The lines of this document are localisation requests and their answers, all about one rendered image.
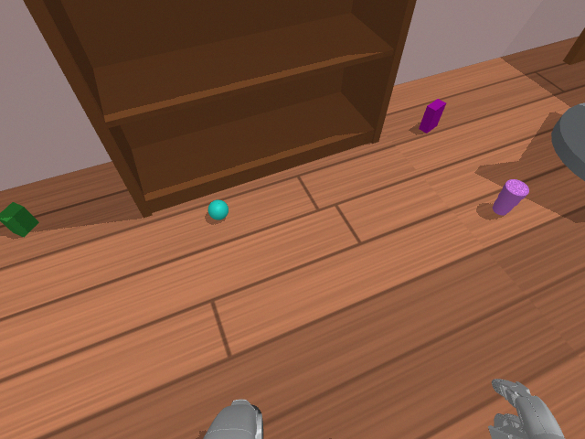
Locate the bookshelf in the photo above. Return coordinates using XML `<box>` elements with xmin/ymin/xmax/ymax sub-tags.
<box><xmin>23</xmin><ymin>0</ymin><xmax>417</xmax><ymax>218</ymax></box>

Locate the right robot hand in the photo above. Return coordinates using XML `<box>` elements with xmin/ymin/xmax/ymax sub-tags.
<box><xmin>488</xmin><ymin>379</ymin><xmax>565</xmax><ymax>439</ymax></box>

